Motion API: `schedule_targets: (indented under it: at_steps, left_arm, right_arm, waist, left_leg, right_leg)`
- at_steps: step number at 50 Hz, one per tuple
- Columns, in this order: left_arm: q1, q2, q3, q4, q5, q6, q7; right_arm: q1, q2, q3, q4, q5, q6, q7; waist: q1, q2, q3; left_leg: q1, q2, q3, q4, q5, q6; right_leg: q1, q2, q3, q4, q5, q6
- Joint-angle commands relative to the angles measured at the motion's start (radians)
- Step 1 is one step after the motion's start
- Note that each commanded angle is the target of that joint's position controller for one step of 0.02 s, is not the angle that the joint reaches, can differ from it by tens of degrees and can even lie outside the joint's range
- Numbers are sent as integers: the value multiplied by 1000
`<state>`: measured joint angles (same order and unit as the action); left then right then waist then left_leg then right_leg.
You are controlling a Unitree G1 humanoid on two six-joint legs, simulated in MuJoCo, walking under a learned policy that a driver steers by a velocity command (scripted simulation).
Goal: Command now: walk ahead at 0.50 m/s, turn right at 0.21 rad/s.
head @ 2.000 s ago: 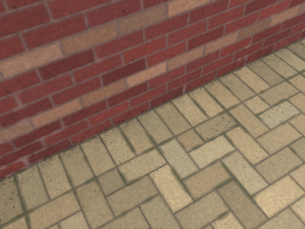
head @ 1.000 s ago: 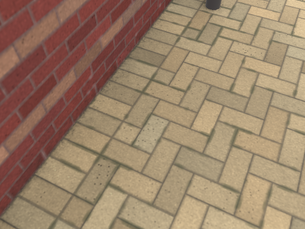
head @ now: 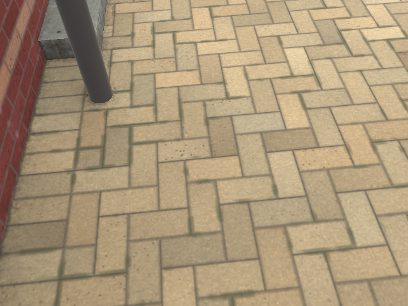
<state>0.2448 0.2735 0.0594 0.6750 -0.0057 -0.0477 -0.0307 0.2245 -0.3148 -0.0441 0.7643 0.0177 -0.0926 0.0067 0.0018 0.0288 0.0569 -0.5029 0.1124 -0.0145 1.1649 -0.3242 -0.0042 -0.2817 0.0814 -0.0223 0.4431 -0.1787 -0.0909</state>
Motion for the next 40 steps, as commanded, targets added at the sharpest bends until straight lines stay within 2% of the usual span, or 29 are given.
schedule_targets:
  at_steps: [1,4,7,9,11,14,15,16,17,18,19,20,21,22,23,24,25,27,29,30,32,33,35,37,39,40]
  left_arm:
    - [-16,122,30,-47,2,-36,10]
    - [14,139,32,-12,3,-39,24]
    - [56,152,32,18,-2,-35,30]
    - [102,166,35,45,-8,-33,29]
    - [131,172,38,69,-13,-27,30]
    - [142,183,44,94,-15,-12,36]
    - [133,190,46,96,-14,-7,39]
    - [116,198,47,96,-12,-2,41]
    - [108,182,39,93,-5,4,43]
    - [131,131,17,74,17,5,46]
    - [288,21,-12,71,1,-15,35]
    - [216,124,5,85,-13,-32,29]
    - [102,169,18,52,-35,-41,24]
    - [37,158,13,34,-30,-47,29]
    - [5,148,16,28,-13,-47,32]
    - [29,137,18,32,-9,-41,32]
    - [55,120,16,41,-9,-32,33]
    - [66,92,10,48,-4,-16,37]
    - [0,81,5,25,4,-11,39]
    - [-31,76,3,18,7,-12,40]
    - [-74,54,-5,12,12,-21,35]
    - [-104,41,-10,8,12,-27,31]
    - [-156,40,-11,-1,9,-34,22]
    - [-181,52,-6,-8,8,-36,13]
    - [-175,79,3,-11,14,-41,4]
    - [-135,92,10,2,20,-43,3]
  right_arm:
    - [43,-85,-24,-47,-13,8,-1]
    - [-53,-56,-13,-77,-21,13,-2]
    - [-157,-29,-1,-98,-14,2,11]
    - [-218,-27,2,-115,-5,-3,21]
    - [-254,-39,0,-132,-2,-6,33]
    - [-245,-62,-8,-143,-7,-11,47]
    - [-211,-73,-13,-136,-9,-11,48]
    - [-136,-93,-25,-118,-11,-12,44]
    - [9,-132,-46,-79,-14,-11,35]
    - [179,-199,-61,-53,-22,-7,26]
    - [219,-252,-73,-29,-25,-5,35]
    - [213,-149,-47,-40,-4,-4,35]
    - [144,-119,-37,-47,-5,-2,28]
    - [80,-113,-34,-57,-14,1,24]
    - [39,-95,-28,-60,-23,1,25]
    - [21,-77,-21,-62,-34,-4,24]
    - [16,-69,-19,-60,-32,-9,26]
    - [21,-75,-21,-45,-20,-18,25]
    - [37,-100,-28,-29,-19,-17,17]
    - [38,-106,-29,-24,-21,-13,13]
    - [37,-111,-29,-13,-21,-2,4]
    - [50,-114,-29,-6,-19,3,1]
    - [97,-122,-30,19,-14,13,-4]
    - [106,-122,-29,35,-11,26,-8]
    - [89,-128,-32,44,-6,38,-12]
    - [69,-129,-33,46,-4,43,-15]
  waist:
    - [-25,-70,-91]
    - [0,-66,-41]
    - [45,-74,-17]
    - [73,-77,3]
    - [82,-80,20]
    - [57,-95,10]
    - [36,-107,-10]
    - [-10,-116,-61]
    - [-83,-99,-159]
    - [-135,9,-317]
    - [-55,308,-445]
    - [-106,198,-419]
    - [-107,121,-262]
    - [-81,23,-176]
    - [-56,-1,-109]
    - [-22,28,-105]
    - [-6,45,-107]
    - [9,46,-90]
    - [0,31,-55]
    - [-5,24,-39]
    - [-13,27,-38]
    - [-27,32,-44]
    - [-56,39,-65]
    - [-59,51,-70]
    - [-40,62,-80]
    - [-10,59,-96]
  left_leg:
    - [-121,51,-29,-64,91,-28]
    - [-169,45,-20,-243,258,-52]
    - [-118,4,6,-463,437,-42]
    - [-105,-17,10,-544,480,-32]
    - [-140,-26,-3,-598,451,-8]
    - [-134,-43,-7,-646,336,40]
    - [-80,-62,11,-651,289,56]
    - [36,-98,45,-662,266,78]
    - [249,-112,61,-658,297,109]
    - [561,59,-131,-613,351,168]
    - [876,268,-643,-753,74,335]
    - [875,254,-727,-848,-97,305]
    - [749,230,-574,-866,-88,264]
    - [606,197,-470,-882,11,243]
    - [488,163,-389,-906,130,242]
    - [421,139,-339,-929,205,238]
    - [390,123,-305,-955,240,243]
    - [346,114,-236,-993,298,258]
    - [337,111,-187,-1025,344,264]
    - [336,100,-151,-1023,442,255]
    - [319,50,-47,-991,652,217]
    - [314,30,-11,-977,693,200]
    - [346,33,-1,-954,689,188]
    - [402,55,-20,-913,669,180]
    - [449,80,-51,-847,656,164]
    - [458,77,-56,-793,656,148]
  right_leg:
    - [123,-276,264,-254,276,-196]
    - [108,-240,175,-277,321,-171]
    - [106,-211,118,-283,255,-131]
    - [139,-235,132,-283,188,-129]
    - [219,-273,152,-252,190,-125]
    - [331,-321,174,-182,294,-98]
    - [349,-320,171,-140,402,-86]
    - [350,-297,152,-48,574,-69]
    - [296,-243,111,134,661,-40]
    - [99,-177,70,442,390,-4]
    - [-285,13,85,786,-333,65]
    - [-400,-28,197,884,-395,58]
    - [-466,-79,164,892,-313,52]
    - [-447,-130,126,847,-223,51]
    - [-422,-162,114,785,-169,55]
    - [-361,-189,121,752,-129,58]
    - [-326,-196,118,723,-114,65]
    - [-322,-207,101,661,-98,83]
    - [-376,-218,92,565,-21,106]
    - [-382,-215,84,499,30,115]
    - [-316,-188,55,341,141,121]
    - [-273,-168,37,266,205,120]
    - [-219,-133,24,179,307,119]
    - [-207,-120,39,117,306,104]
    - [-183,-111,53,69,247,75]
    - [-131,-103,50,29,250,58]
